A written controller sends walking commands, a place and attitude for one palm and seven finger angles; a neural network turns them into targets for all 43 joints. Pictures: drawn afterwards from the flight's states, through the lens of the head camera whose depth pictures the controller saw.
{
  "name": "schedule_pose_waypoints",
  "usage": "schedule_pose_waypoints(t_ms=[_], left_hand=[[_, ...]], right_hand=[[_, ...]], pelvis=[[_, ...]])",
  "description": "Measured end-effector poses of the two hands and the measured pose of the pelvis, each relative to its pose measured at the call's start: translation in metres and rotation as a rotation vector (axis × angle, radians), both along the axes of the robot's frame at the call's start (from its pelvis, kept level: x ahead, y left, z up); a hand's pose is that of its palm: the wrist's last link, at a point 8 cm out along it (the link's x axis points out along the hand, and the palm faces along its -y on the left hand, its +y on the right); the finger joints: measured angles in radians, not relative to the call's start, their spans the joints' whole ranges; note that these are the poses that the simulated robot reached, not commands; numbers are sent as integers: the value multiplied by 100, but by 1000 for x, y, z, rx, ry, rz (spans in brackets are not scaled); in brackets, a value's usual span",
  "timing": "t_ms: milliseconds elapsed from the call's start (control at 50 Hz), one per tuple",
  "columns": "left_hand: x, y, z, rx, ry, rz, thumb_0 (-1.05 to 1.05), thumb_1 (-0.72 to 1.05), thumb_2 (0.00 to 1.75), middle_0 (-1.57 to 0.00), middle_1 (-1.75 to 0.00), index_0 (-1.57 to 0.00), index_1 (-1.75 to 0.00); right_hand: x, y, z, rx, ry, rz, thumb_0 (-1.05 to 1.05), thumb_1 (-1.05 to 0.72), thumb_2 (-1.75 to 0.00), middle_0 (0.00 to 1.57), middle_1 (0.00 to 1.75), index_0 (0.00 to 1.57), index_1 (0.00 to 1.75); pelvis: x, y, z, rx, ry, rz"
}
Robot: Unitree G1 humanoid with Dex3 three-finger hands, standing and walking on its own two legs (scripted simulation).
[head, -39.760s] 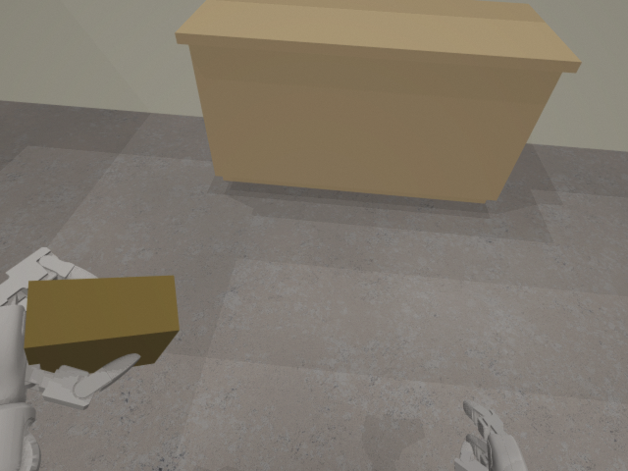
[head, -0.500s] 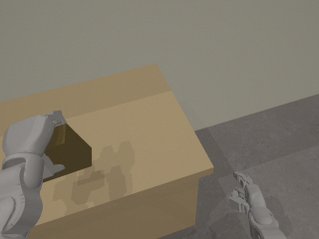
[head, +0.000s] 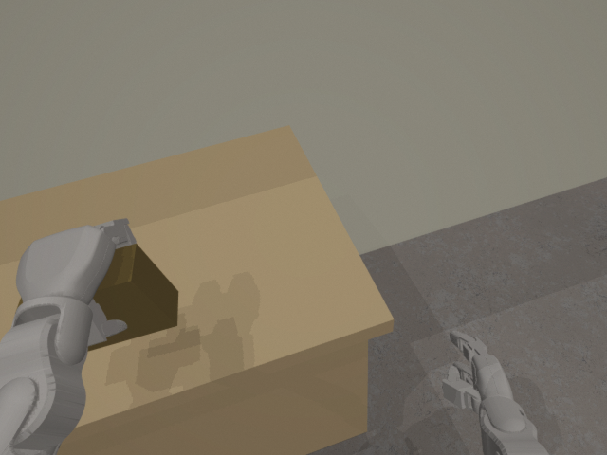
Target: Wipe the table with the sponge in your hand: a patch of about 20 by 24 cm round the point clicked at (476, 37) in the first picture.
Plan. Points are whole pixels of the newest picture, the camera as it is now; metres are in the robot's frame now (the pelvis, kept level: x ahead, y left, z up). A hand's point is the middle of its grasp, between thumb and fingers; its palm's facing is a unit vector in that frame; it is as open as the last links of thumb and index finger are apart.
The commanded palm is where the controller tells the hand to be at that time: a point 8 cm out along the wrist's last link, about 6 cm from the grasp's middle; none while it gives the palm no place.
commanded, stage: move the sponge above the wiping area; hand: left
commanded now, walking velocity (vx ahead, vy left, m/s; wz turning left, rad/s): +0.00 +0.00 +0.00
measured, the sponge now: (115, 307) +0.23 +0.29 +0.11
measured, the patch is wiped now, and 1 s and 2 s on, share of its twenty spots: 0.00 0.00 0.00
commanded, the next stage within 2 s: none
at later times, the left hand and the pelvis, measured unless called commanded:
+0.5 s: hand (108, 290) +0.23 +0.28 +0.14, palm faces +0.10 -0.06 -0.99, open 9.8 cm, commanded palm +0.19 +0.28 +0.21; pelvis +0.01 +0.00 +0.00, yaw +0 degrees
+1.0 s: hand (107, 306) +0.22 +0.28 +0.12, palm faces +0.08 -0.08 -0.99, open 9.8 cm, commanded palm +0.19 +0.28 +0.19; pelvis +0.01 +0.00 +0.00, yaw +0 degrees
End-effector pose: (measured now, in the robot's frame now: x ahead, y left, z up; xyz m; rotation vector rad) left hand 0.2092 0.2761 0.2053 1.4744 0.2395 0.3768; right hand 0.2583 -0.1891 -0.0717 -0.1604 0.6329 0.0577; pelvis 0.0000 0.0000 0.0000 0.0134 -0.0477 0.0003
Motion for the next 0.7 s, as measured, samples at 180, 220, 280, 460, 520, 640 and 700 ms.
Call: schedule_pose_waypoints(t_ms=[180,220,280,460,520,640,700], left_hand=[[2,6,0,-5,-5,51,0,-50,106,-77,-137,-77,-137],[3,7,-4,-8,13,60,0,-50,106,-77,-137,-77,-137],[4,6,-10,-12,41,51,0,-50,106,-77,-137,-77,-137],[1,-6,-12,-2,8,-26,0,-50,106,-77,-137,-77,-137],[-1,0,-11,-3,-8,12,0,-50,106,-77,-137,-77,-137],[-4,3,-18,-27,16,53,0,-50,106,-77,-137,-77,-137],[-6,-3,-22,-31,35,26,0,-50,106,-77,-137,-77,-137]], right_hand=[[-3,-11,-2,2,5,-22,1,-90,-89,20,30,20,30],[-3,-13,-2,-2,4,-27,1,-90,-89,20,30,20,30],[-4,-16,-3,-12,5,-32,1,-90,-89,20,30,20,30],[-7,-17,-5,-10,10,-38,1,-90,-89,20,30,20,30],[-7,-15,-6,-4,17,-34,1,-90,-89,20,30,20,30],[-3,-9,-4,5,9,-28,1,-90,-89,20,30,20,30],[-1,-6,-2,3,-2,-21,1,-90,-89,20,30,20,30]], pelvis=[[2,-5,-1,2,3,-5],[2,-6,-1,2,4,-2],[3,-7,-1,2,3,-2],[7,-5,-1,1,3,-8],[7,-5,-1,1,3,-6],[8,-2,0,1,4,0],[8,-1,0,0,3,0]])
